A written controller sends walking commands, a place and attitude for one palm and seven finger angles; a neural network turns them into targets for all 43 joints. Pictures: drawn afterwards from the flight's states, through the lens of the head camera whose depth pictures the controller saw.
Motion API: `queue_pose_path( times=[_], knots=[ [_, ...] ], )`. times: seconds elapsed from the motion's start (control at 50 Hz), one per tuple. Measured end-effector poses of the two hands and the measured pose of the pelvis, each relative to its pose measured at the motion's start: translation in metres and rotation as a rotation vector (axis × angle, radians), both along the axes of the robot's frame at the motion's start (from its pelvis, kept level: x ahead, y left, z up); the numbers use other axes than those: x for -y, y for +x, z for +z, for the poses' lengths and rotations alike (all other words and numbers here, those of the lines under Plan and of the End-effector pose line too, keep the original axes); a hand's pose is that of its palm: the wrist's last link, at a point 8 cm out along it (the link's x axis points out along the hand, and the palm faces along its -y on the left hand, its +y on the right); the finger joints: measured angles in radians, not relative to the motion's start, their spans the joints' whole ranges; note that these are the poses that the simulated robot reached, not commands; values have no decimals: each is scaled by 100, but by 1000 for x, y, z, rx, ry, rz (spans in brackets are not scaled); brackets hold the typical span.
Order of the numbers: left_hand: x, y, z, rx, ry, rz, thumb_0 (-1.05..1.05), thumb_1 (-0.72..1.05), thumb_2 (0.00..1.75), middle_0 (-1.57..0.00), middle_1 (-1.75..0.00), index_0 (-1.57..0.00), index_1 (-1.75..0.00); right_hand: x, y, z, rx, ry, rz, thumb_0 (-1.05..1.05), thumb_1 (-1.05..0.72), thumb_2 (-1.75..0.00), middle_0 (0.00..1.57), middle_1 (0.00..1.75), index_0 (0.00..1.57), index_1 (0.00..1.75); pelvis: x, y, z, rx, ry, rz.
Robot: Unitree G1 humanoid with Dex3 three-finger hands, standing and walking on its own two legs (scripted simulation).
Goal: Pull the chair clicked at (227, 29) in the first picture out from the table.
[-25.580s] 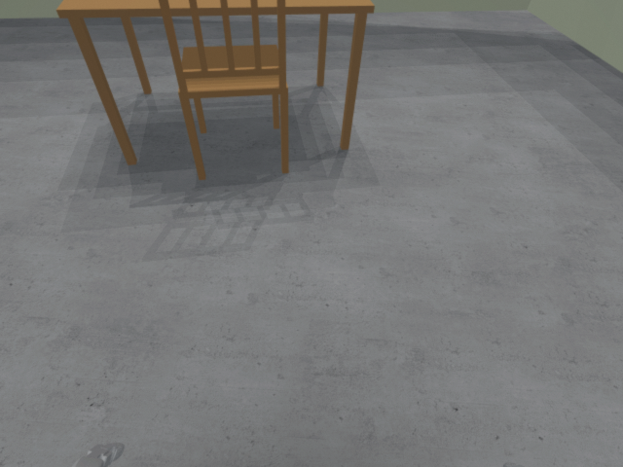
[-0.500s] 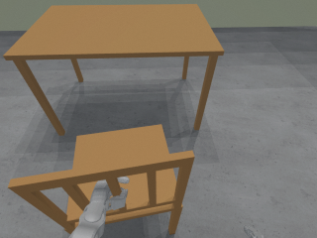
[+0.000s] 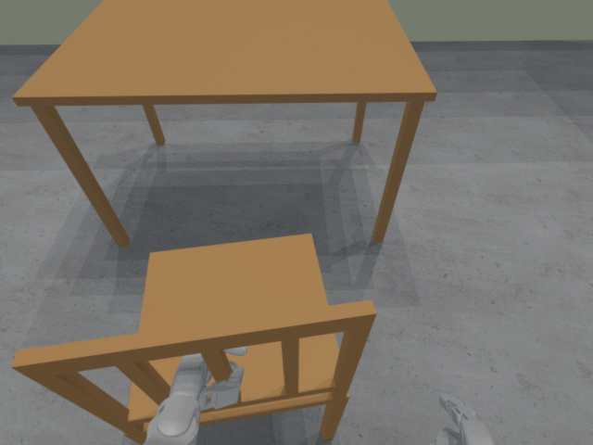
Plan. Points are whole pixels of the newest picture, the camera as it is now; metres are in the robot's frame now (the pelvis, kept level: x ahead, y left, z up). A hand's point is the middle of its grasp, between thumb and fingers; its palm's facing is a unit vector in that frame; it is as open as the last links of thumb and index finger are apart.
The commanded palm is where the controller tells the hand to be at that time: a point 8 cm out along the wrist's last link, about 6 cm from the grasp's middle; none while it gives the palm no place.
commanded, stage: open the thumb and straighten the fingers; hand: left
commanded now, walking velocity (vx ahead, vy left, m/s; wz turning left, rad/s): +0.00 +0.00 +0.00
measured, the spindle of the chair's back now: (224, 375) +0.24 +0.13 -0.11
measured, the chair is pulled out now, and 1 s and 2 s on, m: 0.62 0.62 0.62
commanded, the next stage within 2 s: draw the fingers out of the gap in 0.84 s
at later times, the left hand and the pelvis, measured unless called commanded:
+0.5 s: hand (220, 373) +0.23 +0.13 -0.08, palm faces -0.02 -0.99 -0.14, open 12.3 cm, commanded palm +0.21 +0.18 -0.06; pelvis +0.00 -0.01 -0.03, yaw +1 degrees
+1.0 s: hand (217, 387) +0.22 +0.13 -0.09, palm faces -0.03 -0.99 -0.15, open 17.4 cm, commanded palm +0.19 +0.19 -0.06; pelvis +0.02 +0.00 -0.05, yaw +2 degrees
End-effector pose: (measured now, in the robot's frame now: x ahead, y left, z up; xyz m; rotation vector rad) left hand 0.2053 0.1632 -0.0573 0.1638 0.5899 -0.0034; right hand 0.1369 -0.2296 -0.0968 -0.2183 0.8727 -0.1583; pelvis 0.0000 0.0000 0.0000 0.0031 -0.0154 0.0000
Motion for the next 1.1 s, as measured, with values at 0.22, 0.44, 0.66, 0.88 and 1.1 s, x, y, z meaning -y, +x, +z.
queue_pose_path(
  times=[0.22,0.44,0.66,0.88,1.1],
  knots=[
    [-2,4,-2,-4,-23,28,7,56,77,-27,-129,-49,-145,27,-10,-3,4,19,-46,1,-91,-90,20,30,20,30,13,-3,-7,-46,3,11],
    [-18,13,2,3,-1,21,1,-13,41,-41,-131,-46,-135,39,-1,-16,102,12,-31,1,-91,-90,20,30,20,30,15,-6,-25,-125,4,11],
    [-15,13,-3,-19,-18,11,-1,-49,23,-25,-74,-25,-74,25,22,-21,167,17,11,2,-91,-90,20,30,20,30,12,6,-36,-171,-1,24],
    [-22,4,-2,-20,0,22,-1,-53,21,-5,-14,-5,-14,17,38,-21,198,4,32,2,-91,-90,20,30,20,30,6,15,-43,-194,-12,35],
    [-29,-16,-7,-46,3,43,-2,-54,20,-1,-1,-1,-2,9,43,-21,206,-3,28,2,-91,-90,20,30,20,30,3,16,-49,-207,-16,35]
  ],
)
